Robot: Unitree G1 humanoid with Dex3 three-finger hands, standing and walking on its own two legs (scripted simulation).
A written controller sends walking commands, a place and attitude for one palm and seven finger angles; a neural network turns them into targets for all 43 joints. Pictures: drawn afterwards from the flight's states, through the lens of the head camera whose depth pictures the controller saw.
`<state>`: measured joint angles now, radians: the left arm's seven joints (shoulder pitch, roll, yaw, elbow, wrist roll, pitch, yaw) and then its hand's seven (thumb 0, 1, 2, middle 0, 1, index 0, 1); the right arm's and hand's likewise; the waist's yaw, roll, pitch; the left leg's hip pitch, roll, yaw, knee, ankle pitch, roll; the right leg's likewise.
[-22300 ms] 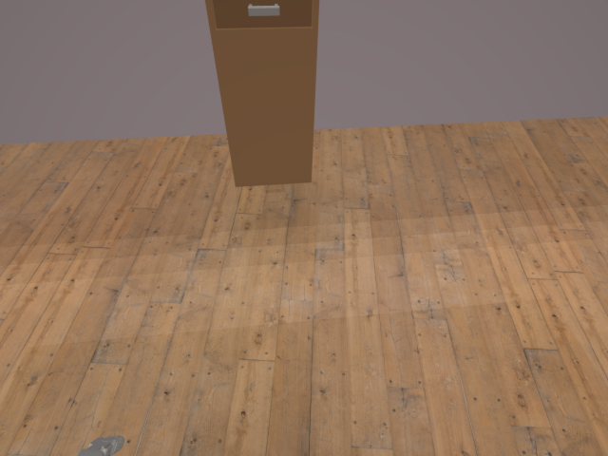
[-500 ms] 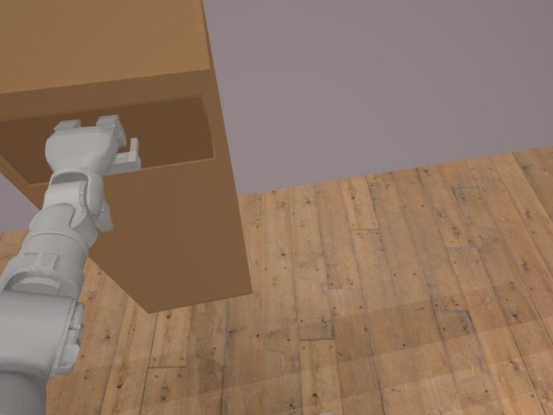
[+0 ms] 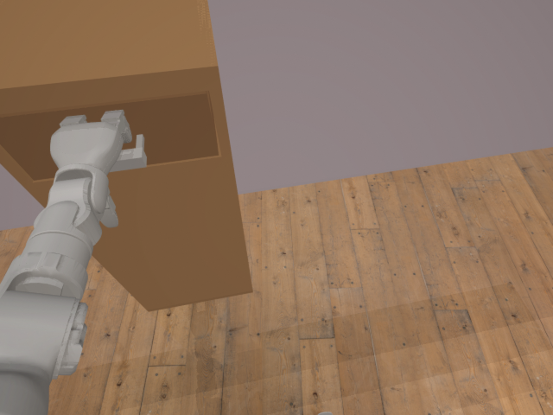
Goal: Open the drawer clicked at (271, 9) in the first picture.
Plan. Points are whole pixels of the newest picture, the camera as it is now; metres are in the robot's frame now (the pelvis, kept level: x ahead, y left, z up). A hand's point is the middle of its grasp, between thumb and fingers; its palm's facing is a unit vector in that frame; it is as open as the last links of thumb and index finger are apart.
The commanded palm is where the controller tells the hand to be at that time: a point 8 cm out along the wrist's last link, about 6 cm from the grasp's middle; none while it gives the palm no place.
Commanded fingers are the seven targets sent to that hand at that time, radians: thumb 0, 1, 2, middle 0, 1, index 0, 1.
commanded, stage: lift the fingers back up to retry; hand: left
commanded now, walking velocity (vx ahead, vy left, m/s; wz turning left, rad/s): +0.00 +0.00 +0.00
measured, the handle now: (112, 152) +0.51 +0.27 +0.06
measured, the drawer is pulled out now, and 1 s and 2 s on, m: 0.00 0.00 0.00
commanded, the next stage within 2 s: re-aim the fingers above the handle in 0.64 s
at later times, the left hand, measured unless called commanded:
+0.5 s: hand (90, 149) +0.47 +0.27 +0.12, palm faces +0.01 -0.01 -1.00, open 13.6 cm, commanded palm +0.44 +0.27 +0.19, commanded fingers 0.00 -0.50 0.30 -0.30 -1.20 -0.30 -1.20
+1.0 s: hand (94, 149) +0.46 +0.26 +0.12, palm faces -0.01 +0.01 -1.00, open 13.8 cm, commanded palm +0.44 +0.26 +0.19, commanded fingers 0.00 -0.50 0.30 -0.30 -1.20 -0.30 -1.20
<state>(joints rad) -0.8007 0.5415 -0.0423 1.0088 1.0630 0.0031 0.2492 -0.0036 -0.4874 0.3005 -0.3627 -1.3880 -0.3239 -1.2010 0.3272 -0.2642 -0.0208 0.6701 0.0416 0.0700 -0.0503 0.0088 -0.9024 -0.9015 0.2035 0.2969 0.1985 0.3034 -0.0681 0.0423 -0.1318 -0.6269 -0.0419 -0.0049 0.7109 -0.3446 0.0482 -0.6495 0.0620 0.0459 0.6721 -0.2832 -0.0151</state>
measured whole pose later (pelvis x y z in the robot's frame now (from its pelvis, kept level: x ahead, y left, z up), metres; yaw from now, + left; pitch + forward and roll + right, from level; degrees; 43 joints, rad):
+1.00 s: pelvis +0.03 +0.00 +0.01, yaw +2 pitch +10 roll -1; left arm -0.71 0.53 -0.08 0.73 1.01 0.01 0.07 0.00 -0.49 0.30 -0.32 -1.20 -0.32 -1.20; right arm 0.24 -0.26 -0.02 0.67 0.04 0.11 -0.05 0.01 -0.90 -0.90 0.20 0.30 0.20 0.30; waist -0.01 0.05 -0.09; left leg -0.43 -0.05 -0.03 0.58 -0.33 0.04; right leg -0.45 0.05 0.02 0.56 -0.29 -0.03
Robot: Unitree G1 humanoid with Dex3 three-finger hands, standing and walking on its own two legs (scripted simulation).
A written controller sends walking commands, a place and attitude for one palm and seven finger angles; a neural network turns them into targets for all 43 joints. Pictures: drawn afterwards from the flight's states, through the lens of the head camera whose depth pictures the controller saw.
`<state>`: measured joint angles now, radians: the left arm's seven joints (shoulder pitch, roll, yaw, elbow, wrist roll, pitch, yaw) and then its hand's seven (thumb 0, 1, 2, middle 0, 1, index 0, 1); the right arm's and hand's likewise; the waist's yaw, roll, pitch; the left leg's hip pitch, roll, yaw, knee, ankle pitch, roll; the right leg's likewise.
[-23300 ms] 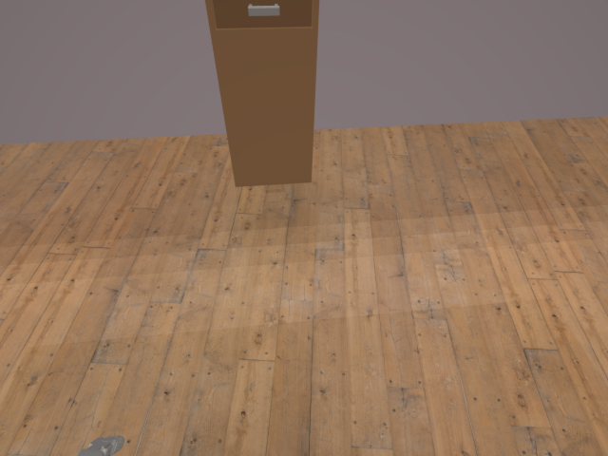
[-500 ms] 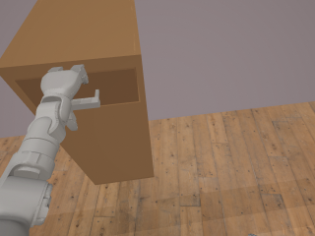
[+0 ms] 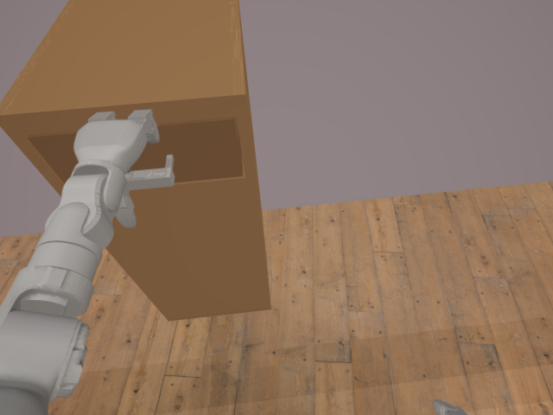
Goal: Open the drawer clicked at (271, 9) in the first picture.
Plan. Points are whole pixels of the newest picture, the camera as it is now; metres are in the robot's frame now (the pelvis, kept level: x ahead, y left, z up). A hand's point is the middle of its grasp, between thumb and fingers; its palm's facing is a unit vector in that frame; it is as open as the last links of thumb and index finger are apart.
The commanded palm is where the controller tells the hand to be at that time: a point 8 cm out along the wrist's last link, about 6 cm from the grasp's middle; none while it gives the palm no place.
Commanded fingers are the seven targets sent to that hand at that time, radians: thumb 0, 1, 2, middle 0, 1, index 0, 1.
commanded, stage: re-aim the fingers above the handle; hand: left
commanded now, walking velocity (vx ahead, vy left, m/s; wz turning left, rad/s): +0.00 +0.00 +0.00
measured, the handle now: (143, 170) +0.49 +0.26 +0.05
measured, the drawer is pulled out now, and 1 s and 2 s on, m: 0.00 0.00 0.00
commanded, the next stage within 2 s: lower the fingers behind the handle in 1.76 s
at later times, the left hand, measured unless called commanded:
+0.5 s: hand (130, 172) +0.43 +0.24 +0.11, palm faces +0.03 +0.01 -1.00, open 13.8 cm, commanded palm +0.41 +0.25 +0.17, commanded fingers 0.00 -0.50 0.30 -0.30 -1.20 -0.30 -1.20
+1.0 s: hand (122, 169) +0.44 +0.26 +0.11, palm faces +0.01 +0.01 -1.00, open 13.8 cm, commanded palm +0.42 +0.26 +0.17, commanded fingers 0.00 -0.50 0.30 -0.30 -1.20 -0.30 -1.20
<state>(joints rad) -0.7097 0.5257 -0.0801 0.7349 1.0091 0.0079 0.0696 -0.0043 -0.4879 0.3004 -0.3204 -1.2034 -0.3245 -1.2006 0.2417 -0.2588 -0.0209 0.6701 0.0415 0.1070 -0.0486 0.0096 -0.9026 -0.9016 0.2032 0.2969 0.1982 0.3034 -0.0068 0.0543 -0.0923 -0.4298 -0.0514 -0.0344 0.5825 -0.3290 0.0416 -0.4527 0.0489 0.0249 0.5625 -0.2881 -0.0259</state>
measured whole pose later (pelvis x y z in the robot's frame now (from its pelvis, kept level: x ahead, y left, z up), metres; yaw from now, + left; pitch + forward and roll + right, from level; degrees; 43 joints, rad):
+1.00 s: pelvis +0.00 +0.00 +0.00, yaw -1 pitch +11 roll -1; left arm -0.69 0.55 -0.02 0.77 1.03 -0.01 0.10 0.00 -0.49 0.30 -0.32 -1.20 -0.32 -1.20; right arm 0.28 -0.26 -0.03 0.68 0.04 0.09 -0.05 0.01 -0.90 -0.90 0.20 0.30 0.20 0.30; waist -0.02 0.05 -0.10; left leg -0.43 -0.04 -0.02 0.58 -0.33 0.04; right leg -0.46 0.06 0.04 0.56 -0.28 -0.02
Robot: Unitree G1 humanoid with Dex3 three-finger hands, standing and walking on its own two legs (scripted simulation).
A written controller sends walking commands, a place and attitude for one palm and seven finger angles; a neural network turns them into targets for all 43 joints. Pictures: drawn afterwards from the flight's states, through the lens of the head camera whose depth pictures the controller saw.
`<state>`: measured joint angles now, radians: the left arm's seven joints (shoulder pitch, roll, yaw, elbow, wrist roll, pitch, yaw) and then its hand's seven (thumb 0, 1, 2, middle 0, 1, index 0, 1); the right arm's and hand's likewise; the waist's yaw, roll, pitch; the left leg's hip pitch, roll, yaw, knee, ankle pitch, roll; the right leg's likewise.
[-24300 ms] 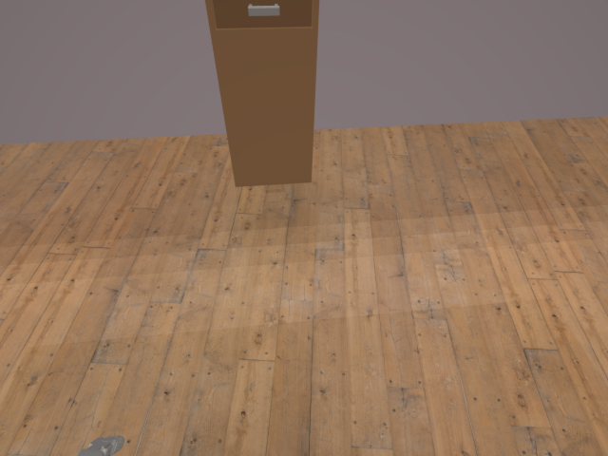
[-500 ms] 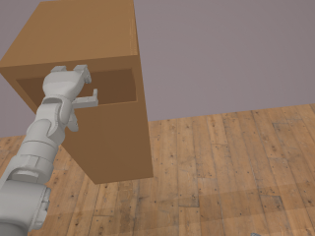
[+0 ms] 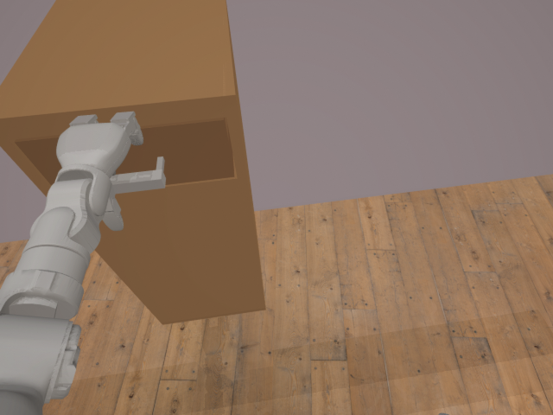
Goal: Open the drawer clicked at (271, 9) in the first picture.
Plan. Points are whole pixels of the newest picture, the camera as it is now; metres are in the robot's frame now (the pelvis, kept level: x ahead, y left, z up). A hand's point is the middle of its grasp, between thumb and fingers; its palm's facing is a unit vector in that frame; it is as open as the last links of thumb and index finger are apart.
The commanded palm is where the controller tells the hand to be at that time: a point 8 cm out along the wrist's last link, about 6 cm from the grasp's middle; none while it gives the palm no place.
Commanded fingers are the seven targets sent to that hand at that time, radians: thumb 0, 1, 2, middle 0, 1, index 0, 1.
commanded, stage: re-aim the fingers above the handle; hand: left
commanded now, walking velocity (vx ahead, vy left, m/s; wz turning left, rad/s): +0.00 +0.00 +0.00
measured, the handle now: (134, 173) +0.49 +0.27 +0.05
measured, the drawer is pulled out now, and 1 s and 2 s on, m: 0.00 0.00 0.00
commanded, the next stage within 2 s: lower the fingers behind the handle in 0.76 s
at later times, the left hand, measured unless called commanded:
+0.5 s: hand (104, 171) +0.43 +0.27 +0.11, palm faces +0.02 +0.02 -1.00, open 13.8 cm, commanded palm +0.41 +0.26 +0.17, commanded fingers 0.00 -0.50 0.30 -0.30 -1.20 -0.30 -1.20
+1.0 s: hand (108, 170) +0.44 +0.27 +0.11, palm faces -0.01 +0.03 -1.00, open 13.7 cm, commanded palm +0.41 +0.26 +0.16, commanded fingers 0.00 -0.50 0.30 -0.30 -1.20 -0.30 -1.20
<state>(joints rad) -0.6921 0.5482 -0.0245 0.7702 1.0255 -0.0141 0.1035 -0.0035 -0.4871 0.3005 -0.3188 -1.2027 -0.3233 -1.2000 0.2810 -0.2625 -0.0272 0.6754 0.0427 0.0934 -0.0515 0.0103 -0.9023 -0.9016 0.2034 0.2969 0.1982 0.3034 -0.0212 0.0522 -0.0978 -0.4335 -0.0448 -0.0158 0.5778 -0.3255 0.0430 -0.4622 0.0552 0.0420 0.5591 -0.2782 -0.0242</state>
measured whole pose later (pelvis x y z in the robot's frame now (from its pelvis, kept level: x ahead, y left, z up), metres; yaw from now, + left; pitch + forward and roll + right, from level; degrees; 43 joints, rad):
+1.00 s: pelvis -0.01 +0.00 +0.00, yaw +0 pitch +10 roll +0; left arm -0.76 0.54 -0.07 0.86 1.02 0.06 0.11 0.00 -0.49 0.30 -0.32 -1.20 -0.33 -1.22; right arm 0.27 -0.26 -0.01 0.69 0.05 0.10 -0.05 0.01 -0.90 -0.90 0.20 0.30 0.20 0.30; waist -0.02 0.06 -0.10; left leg -0.44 -0.05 -0.01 0.56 -0.31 0.04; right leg -0.47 0.05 0.04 0.55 -0.26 -0.02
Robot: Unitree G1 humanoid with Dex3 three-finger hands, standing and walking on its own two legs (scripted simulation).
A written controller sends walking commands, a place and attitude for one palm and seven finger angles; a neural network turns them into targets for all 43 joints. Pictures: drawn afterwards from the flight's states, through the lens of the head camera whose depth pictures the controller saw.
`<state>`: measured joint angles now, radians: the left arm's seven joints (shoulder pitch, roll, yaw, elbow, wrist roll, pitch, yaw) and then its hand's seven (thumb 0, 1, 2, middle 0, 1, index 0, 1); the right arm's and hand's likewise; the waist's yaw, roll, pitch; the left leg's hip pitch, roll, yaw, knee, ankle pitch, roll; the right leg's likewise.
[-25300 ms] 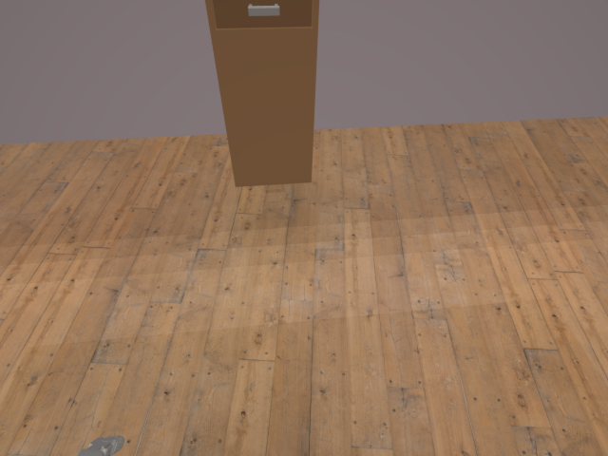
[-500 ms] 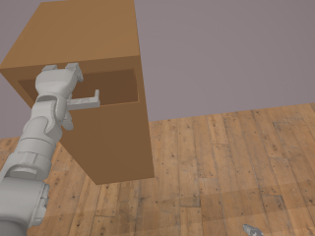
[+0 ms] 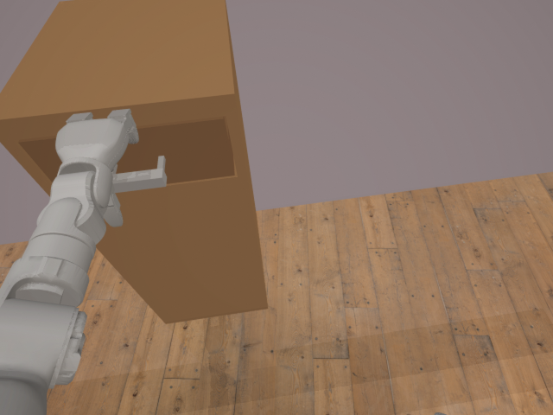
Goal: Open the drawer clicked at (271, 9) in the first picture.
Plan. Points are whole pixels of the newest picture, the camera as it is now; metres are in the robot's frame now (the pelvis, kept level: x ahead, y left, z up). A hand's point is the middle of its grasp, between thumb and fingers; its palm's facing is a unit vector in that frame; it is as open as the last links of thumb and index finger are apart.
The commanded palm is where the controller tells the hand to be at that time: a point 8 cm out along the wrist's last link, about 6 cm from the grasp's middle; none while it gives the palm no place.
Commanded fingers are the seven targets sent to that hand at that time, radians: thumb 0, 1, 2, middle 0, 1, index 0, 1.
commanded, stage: lower the fingers behind the handle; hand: left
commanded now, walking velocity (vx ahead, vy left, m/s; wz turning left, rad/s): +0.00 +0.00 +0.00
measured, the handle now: (136, 172) +0.50 +0.27 +0.05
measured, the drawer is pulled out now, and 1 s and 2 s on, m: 0.00 0.00 0.00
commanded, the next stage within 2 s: lift the fingers back up to retry in 1.46 s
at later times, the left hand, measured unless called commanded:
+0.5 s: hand (116, 193) +0.44 +0.28 +0.06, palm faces -0.06 +0.00 -1.00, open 13.8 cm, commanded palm +0.42 +0.26 +0.12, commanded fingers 0.00 -0.50 0.30 -0.30 -1.20 -0.30 -1.20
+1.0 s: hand (126, 190) +0.45 +0.27 +0.06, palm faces +0.01 +0.03 -1.00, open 13.8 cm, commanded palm +0.42 +0.26 +0.09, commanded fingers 0.00 -0.50 0.30 -0.30 -1.20 -0.30 -1.20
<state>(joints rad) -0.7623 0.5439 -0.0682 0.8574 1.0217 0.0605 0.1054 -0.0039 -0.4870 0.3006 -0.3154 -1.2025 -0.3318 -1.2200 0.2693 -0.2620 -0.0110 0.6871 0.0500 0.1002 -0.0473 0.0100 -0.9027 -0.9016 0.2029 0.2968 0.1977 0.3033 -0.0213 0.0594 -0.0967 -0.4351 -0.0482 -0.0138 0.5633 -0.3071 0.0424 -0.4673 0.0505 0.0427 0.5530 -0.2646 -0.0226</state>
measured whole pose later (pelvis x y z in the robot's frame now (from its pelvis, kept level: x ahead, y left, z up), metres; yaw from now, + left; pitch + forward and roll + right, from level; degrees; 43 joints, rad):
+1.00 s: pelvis -0.01 +0.01 -0.01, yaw +0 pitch +14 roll -1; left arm -0.76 0.50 -0.06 0.97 1.07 0.02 0.27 0.00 -0.49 0.30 -0.33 -1.32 -0.32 -1.20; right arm 0.30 -0.25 -0.02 0.69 0.03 0.09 -0.03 0.01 -0.90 -0.90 0.20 0.30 0.20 0.30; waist -0.05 0.04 -0.13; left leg -0.59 -0.05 -0.01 0.69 -0.35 0.05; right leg -0.61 0.05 0.04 0.66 -0.29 -0.01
